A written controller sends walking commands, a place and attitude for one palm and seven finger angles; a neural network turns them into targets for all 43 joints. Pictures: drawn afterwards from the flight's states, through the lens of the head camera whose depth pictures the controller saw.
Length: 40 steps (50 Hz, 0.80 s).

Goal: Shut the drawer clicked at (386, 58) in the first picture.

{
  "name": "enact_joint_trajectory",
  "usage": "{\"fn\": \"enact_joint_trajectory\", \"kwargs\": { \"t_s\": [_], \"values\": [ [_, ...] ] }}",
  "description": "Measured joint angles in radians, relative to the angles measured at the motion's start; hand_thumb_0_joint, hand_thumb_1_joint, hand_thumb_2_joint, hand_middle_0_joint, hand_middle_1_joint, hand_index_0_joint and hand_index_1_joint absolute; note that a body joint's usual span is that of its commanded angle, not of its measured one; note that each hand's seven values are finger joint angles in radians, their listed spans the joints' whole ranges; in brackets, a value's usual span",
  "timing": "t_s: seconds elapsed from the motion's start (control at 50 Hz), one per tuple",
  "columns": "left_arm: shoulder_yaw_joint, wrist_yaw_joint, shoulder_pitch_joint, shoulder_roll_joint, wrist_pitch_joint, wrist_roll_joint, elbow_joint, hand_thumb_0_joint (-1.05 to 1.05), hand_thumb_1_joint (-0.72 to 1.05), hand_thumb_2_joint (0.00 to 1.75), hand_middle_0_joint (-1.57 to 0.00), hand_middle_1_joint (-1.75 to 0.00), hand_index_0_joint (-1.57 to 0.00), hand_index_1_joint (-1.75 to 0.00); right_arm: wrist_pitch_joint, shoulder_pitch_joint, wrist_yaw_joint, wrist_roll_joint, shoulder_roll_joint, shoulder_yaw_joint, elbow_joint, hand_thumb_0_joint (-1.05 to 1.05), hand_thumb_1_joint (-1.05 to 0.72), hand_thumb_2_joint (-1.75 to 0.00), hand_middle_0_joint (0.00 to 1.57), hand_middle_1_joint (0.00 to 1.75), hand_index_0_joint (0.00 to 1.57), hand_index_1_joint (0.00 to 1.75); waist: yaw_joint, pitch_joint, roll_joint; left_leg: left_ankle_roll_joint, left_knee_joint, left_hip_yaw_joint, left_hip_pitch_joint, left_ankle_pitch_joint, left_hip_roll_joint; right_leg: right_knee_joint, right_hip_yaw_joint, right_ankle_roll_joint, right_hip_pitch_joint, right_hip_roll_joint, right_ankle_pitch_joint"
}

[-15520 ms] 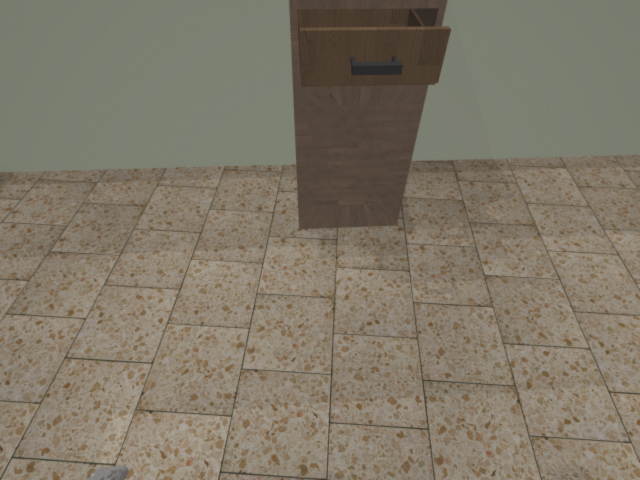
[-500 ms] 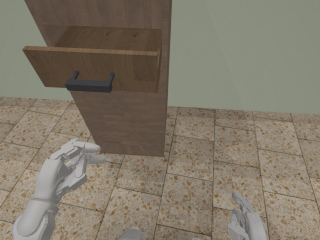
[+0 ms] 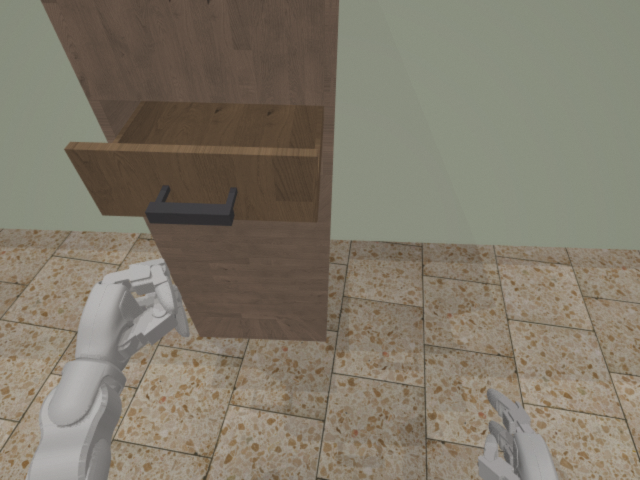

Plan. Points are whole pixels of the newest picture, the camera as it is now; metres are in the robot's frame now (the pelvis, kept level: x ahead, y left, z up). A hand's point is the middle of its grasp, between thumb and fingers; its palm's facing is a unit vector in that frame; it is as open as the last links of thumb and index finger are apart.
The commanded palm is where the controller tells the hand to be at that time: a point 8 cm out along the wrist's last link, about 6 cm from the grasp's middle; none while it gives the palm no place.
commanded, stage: raise the hand and make a fist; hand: left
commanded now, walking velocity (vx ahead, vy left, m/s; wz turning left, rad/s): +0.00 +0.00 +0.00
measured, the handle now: (194, 203) +0.50 +0.24 +0.05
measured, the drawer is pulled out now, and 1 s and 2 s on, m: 0.14 0.14 0.14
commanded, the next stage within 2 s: bring the fist close to the handle in 0.72 s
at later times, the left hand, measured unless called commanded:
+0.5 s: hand (157, 260) +0.30 +0.20 +0.15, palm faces +0.03 -1.00 -0.03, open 3.3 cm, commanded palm +0.27 +0.25 +0.15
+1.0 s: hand (172, 259) +0.32 +0.20 +0.14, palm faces +0.06 -1.00 -0.03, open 3.3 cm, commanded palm +0.30 +0.25 +0.13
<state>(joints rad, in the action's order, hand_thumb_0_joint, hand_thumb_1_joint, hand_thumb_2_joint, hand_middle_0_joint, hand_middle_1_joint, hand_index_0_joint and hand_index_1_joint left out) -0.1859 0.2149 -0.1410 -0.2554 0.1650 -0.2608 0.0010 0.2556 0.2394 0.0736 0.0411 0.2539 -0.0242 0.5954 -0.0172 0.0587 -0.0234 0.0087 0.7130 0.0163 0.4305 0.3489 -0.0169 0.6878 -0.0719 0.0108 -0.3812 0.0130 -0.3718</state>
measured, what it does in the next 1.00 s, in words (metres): stands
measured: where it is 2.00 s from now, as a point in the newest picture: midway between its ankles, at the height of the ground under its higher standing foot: outside the picture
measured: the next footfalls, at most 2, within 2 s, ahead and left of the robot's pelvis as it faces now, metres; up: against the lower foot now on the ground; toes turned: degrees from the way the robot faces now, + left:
none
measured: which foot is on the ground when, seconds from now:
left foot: down 0.00-1.00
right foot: down 0.00-1.00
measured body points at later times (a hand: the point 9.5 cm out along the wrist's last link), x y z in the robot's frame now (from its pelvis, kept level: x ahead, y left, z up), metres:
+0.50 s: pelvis +0.00 +0.00 +0.01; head -0.01 -0.01 +0.46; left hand +0.30 +0.26 +0.16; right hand +0.18 -0.23 -0.06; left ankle +0.01 +0.11 -0.72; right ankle -0.01 -0.11 -0.72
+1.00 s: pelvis -0.01 -0.02 +0.01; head -0.01 -0.03 +0.46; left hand +0.31 +0.25 +0.14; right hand +0.16 -0.25 -0.07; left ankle +0.01 +0.11 -0.72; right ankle -0.01 -0.11 -0.72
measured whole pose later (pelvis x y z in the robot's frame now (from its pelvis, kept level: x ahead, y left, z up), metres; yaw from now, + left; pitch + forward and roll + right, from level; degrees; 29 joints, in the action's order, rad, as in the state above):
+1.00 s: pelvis -0.01 -0.02 +0.01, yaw +0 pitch +0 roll +0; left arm -0.26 0.24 0.18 -0.31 0.00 -0.25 0.30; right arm 0.19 0.23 0.10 0.05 0.25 -0.06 0.65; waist -0.02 0.03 -0.04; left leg -0.01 0.55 0.02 0.29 0.26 -0.03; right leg 0.55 -0.07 0.03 -0.25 0.00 -0.30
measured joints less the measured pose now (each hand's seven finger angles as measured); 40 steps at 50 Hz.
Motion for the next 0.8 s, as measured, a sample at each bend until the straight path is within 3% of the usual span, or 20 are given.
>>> {"fn": "enact_joint_trajectory", "kwargs": {
  "t_s": [0.18, 0.38, 0.52, 0.8],
  "values": [
    [-0.03, 0.018, 0.094, -0.02, -0.135, -0.004, 0.009, 0.02, 0.9, 0.9, -1.35, -1.55, -1.35, -1.55, -0.031, -0.029, -0.007, 0.002, -0.038, -0.048, -0.009, 0.01, -0.9, -0.9, 0.2, 0.3, 0.2, 0.3, -0.024, 0.007, -0.01, 0.004, -0.074, 0.003, -0.084, -0.025, 0.006, -0.076, 0.002, -0.005, 0.084, 0.003, 0.027],
    [-0.048, 0.023, 0.233, -0.042, -0.228, 0.003, 0.066, 0.02, 0.9, 0.9, -1.39, -1.6, -1.4, -1.59, -0.057, -0.031, 0.014, 0.01, -0.023, -0.057, 0.029, 0.01, -0.9, -0.9, 0.2, 0.3, 0.2, 0.3, -0.031, -0.012, -0.01, 0.003, -0.13, -0.005, -0.142, -0.055, 0.011, -0.13, -0.006, -0.003, 0.145, 0.005, 0.053],
    [-0.055, 0.019, 0.229, -0.038, -0.25, 0.005, 0.088, 0.02, 0.9, 0.9, -1.4, -1.6, -1.4, -1.6, -0.069, -0.017, 0.011, 0.015, -0.006, -0.04, 0.024, 0.01, -0.9, -0.9, 0.2, 0.3, 0.2, 0.3, -0.015, -0.015, -0.01, -0.001, -0.159, 0.006, -0.162, -0.07, 0.007, -0.147, 0.004, 0.0, 0.154, 0.001, 0.066],
    [-0.067, 0.007, 0.261, -0.045, -0.204, 0.012, 0.154, 0.02, 0.9, 0.9, -1.4, -1.6, -1.4, -1.6, -0.066, -0.011, 0.026, 0.013, -0.003, -0.035, 0.049, 0.01, -0.9, -0.9, 0.2, 0.3, 0.2, 0.3, -0.009, -0.034, -0.012, -0.013, -0.179, 0.003, -0.178, -0.088, -0.004, -0.159, 0.002, 0.013, 0.165, -0.011, 0.078]
  ]
}}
